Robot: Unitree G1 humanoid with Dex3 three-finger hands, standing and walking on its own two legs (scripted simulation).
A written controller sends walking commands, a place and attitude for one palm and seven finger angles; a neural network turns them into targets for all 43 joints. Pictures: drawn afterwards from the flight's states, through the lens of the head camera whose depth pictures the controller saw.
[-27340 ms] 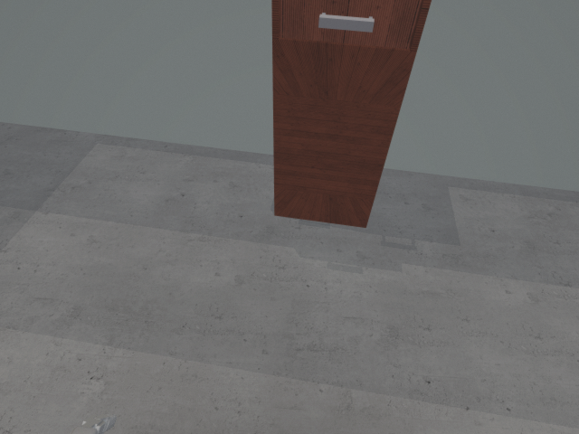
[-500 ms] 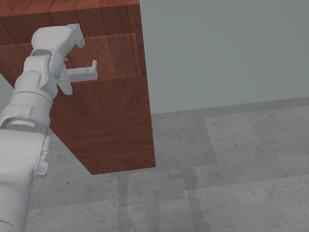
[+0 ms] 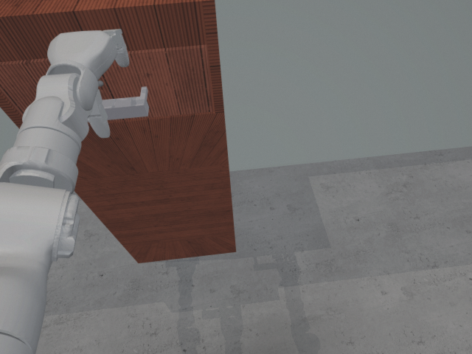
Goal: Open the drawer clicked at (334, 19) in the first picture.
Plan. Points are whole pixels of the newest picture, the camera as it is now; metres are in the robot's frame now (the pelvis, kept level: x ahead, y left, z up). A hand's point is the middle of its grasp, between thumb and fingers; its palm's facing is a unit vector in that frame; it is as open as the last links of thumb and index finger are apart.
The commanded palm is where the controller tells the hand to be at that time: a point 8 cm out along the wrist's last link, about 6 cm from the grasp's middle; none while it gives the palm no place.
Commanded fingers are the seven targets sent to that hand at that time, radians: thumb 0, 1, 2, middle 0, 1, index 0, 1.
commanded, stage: re-aim the fingers above the handle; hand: left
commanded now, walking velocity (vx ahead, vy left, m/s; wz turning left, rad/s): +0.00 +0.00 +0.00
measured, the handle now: (107, 102) +0.55 +0.21 +0.13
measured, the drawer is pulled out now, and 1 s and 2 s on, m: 0.00 0.00 0.00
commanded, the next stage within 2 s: lower the fingers behind the handle in 0.84 s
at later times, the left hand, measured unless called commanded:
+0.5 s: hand (99, 84) +0.52 +0.19 +0.19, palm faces +0.03 +0.01 -1.00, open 13.4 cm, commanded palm +0.51 +0.24 +0.24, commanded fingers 0.00 -0.50 0.30 -0.30 -1.20 -0.30 -1.20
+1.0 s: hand (100, 84) +0.52 +0.19 +0.19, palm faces +0.04 +0.00 -1.00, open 13.4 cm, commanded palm +0.51 +0.24 +0.23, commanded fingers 0.00 -0.50 0.30 -0.30 -1.20 -0.30 -1.20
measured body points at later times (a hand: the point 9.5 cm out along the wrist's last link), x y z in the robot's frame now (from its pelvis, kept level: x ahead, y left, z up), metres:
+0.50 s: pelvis -0.01 +0.00 +0.00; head +0.05 -0.02 +0.44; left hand +0.51 +0.19 +0.24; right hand +0.03 -0.27 -0.13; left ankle -0.01 +0.11 -0.73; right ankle +0.03 -0.11 -0.73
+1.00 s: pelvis -0.01 +0.01 +0.00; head +0.05 -0.02 +0.44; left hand +0.51 +0.19 +0.24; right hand +0.03 -0.27 -0.13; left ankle -0.01 +0.11 -0.73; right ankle +0.03 -0.11 -0.73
